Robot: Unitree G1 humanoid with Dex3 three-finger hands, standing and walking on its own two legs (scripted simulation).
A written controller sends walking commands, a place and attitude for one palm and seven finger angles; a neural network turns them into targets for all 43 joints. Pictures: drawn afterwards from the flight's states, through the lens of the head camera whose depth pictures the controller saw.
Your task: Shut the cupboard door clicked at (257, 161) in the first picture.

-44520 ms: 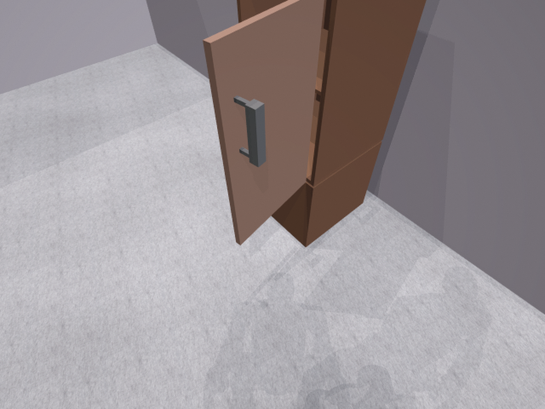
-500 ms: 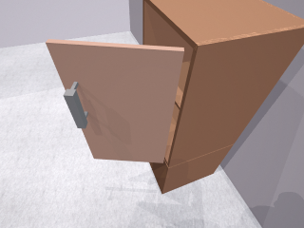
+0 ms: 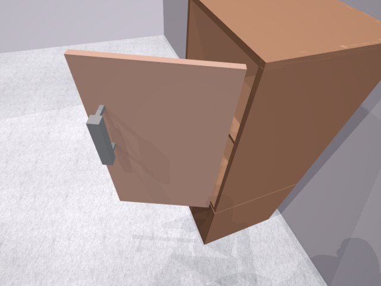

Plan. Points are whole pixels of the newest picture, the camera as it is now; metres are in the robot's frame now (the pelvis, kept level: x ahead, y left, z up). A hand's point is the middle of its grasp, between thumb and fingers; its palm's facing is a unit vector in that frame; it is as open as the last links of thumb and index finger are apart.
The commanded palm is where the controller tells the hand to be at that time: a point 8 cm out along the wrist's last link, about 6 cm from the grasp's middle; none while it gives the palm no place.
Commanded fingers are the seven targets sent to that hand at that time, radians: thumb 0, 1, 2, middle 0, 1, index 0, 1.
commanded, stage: come to a stop and stand still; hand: left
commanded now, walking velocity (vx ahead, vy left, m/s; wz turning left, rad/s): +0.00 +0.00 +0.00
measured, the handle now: (105, 135) +0.42 +0.24 +0.06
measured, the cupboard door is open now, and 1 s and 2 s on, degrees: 66 66 66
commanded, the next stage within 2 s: look again from close up in 0.32 s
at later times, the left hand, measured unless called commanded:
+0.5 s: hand out of the picture -0.03 +0.18 -0.18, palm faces +0.01 -0.98 -0.18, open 7.4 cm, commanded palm none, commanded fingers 0.00 0.90 0.90 -0.20 -0.30 -0.20 -0.30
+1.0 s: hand out of the picture -0.01 +0.20 -0.18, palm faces -0.02 -0.98 -0.21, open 7.4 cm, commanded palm none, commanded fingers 0.00 0.90 0.90 -0.20 -0.30 -0.20 -0.30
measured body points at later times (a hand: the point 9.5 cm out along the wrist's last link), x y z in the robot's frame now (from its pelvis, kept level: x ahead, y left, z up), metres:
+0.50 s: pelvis +0.00 +0.02 +0.00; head +0.03 +0.03 +0.44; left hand -0.03 +0.24 -0.16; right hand +0.01 -0.21 -0.16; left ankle +0.03 +0.12 -0.74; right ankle -0.10 -0.10 -0.74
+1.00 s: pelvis -0.01 +0.02 -0.01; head +0.00 +0.03 +0.44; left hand -0.01 +0.26 -0.16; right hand +0.01 -0.21 -0.16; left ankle +0.03 +0.12 -0.74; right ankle -0.10 -0.10 -0.74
